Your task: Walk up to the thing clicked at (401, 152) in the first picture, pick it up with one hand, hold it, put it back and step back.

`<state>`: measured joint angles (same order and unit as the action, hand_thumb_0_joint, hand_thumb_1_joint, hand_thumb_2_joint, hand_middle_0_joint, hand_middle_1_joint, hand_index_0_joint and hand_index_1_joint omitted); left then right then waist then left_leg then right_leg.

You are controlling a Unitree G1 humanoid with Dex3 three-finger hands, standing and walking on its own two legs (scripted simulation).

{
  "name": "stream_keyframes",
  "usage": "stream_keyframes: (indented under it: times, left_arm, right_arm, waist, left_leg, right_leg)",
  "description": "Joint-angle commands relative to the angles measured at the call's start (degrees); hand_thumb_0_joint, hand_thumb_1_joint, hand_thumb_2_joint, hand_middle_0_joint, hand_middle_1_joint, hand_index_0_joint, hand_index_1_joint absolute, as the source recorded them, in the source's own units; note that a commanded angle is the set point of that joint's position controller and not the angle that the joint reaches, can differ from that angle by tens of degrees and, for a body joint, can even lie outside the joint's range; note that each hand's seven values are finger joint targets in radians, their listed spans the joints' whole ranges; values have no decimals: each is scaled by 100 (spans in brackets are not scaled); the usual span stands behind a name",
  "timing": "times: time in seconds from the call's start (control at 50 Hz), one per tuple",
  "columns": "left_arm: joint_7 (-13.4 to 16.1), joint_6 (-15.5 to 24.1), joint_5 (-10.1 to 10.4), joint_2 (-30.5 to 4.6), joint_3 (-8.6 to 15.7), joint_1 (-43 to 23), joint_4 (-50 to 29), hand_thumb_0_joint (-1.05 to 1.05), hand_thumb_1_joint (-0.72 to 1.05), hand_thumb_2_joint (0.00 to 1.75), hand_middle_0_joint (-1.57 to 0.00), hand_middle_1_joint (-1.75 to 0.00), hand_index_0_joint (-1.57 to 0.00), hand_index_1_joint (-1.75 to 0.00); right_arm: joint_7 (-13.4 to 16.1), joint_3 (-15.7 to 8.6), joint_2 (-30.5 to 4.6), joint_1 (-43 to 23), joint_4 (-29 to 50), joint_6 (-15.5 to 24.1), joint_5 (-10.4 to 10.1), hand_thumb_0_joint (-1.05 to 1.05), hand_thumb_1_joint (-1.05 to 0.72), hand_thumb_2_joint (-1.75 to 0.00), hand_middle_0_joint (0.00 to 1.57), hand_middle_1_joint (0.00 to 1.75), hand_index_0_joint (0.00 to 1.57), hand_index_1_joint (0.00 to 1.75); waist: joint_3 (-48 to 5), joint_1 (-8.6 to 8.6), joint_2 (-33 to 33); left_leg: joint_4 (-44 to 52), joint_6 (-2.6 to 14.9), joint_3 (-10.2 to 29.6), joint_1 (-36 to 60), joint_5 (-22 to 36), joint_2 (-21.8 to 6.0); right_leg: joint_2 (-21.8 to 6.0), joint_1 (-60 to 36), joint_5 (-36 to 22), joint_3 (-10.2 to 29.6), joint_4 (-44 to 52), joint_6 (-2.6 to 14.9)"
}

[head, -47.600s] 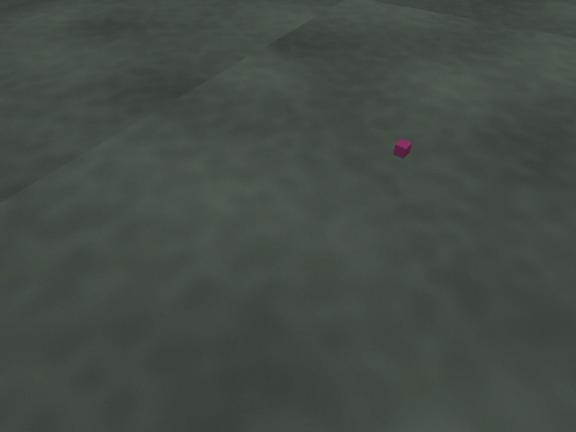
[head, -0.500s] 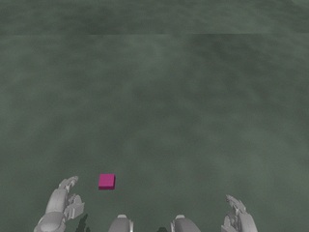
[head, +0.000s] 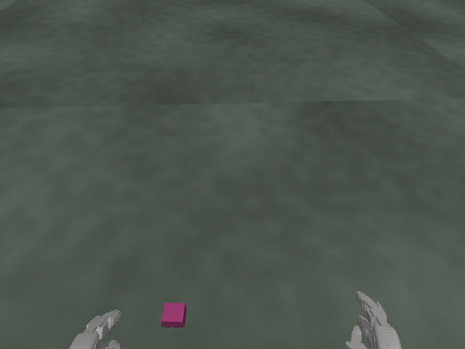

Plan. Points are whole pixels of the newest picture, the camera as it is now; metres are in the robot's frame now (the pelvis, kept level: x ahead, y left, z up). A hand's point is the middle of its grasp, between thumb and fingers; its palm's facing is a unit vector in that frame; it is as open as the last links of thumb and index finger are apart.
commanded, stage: home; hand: left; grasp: from above
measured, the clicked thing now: (174, 314) +0.45 +0.21 -0.69
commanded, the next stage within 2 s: stand in 1.80 s
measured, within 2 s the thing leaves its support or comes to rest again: neither
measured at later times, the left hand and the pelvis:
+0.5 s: hand out of the picture +0.17 +0.18 -0.05, palm faces +0.04 -0.98 -0.20, open 7.4 cm; pelvis +0.01 +0.00 +0.00, yaw +0 degrees
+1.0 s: hand out of the picture +0.16 +0.17 -0.05, palm faces +0.04 -0.98 -0.20, open 7.4 cm; pelvis +0.00 -0.01 +0.00, yaw +0 degrees
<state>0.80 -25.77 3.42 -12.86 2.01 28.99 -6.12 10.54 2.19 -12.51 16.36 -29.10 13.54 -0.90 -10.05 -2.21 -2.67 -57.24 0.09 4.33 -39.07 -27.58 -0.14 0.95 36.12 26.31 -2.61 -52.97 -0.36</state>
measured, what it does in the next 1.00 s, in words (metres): stands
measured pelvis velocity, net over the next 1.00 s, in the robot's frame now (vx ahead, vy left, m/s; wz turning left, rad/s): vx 0.00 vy -0.01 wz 0.00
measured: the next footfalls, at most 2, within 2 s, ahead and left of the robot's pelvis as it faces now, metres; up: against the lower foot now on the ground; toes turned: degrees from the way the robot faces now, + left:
none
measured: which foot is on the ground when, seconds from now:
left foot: down 0.00-1.00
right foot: down 0.00-1.00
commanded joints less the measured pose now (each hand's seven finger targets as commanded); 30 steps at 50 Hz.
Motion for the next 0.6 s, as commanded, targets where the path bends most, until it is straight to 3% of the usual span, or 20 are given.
stream_keyframes:
  times: [0.0,0.2,0.28,0.58]
  left_arm:
    - [37,319,-76,-596,336,-311,-1189,0,90,90,-20,-30,-20,-30]
    - [82,323,-104,-579,298,-185,-1169,0,90,90,-20,-30,-20,-30]
    - [79,325,-61,-592,315,-153,-1216,0,90,90,-20,-30,-20,-30]
    - [53,344,-68,-560,272,-94,-1054,0,90,90,-20,-30,-20,-30]
  right_arm:
    - [67,-301,-718,-305,819,376,53,0,-90,-90,20,30,20,30]
    - [70,-275,-694,-340,810,382,46,0,-90,-90,20,30,20,30]
    - [80,-302,-709,-287,781,399,39,0,-90,-90,20,30,20,30]
    - [65,-315,-737,-273,743,372,44,0,-90,-90,20,30,20,30]
  waist:
    - [-257,-44,-102]
    - [-303,-16,-113]
    - [-515,-14,17]
    - [-344,-23,-43]
  left_leg:
    - [1035,96,-114,563,965,51]
    - [1035,84,-85,573,1008,37]
    - [896,97,-119,634,1385,46]
    - [970,67,-76,614,1416,7]
  right_leg:
    - [82,-146,-779,-77,872,80]
    - [99,-142,-818,-76,836,92]
    - [86,-266,-1172,-49,787,83]
    - [96,-202,-1131,-66,746,104]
